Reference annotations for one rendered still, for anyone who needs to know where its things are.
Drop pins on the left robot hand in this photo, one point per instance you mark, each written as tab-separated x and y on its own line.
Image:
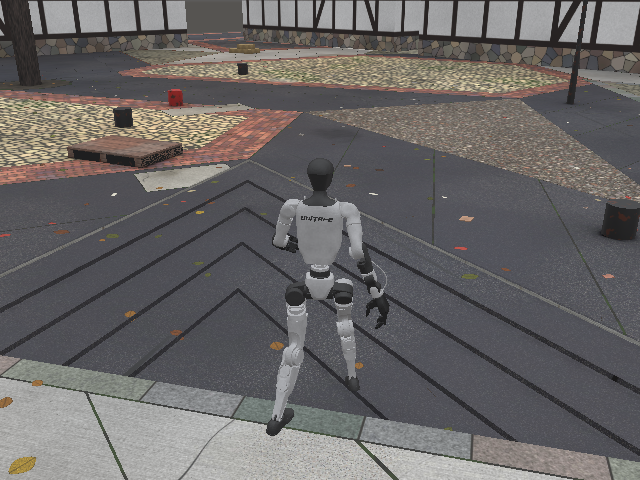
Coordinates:
291	247

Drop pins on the robot right upper arm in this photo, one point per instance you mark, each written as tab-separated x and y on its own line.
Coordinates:
350	212

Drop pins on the robot left upper arm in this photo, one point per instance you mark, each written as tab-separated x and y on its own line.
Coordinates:
287	212

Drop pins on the robot right shin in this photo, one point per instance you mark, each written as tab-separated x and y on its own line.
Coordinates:
349	351

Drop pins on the right robot thigh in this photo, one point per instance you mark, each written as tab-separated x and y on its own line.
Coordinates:
343	297

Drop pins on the right robot hand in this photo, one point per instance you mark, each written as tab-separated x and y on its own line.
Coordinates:
383	307

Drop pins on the right robot forearm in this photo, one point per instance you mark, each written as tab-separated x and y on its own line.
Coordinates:
369	275

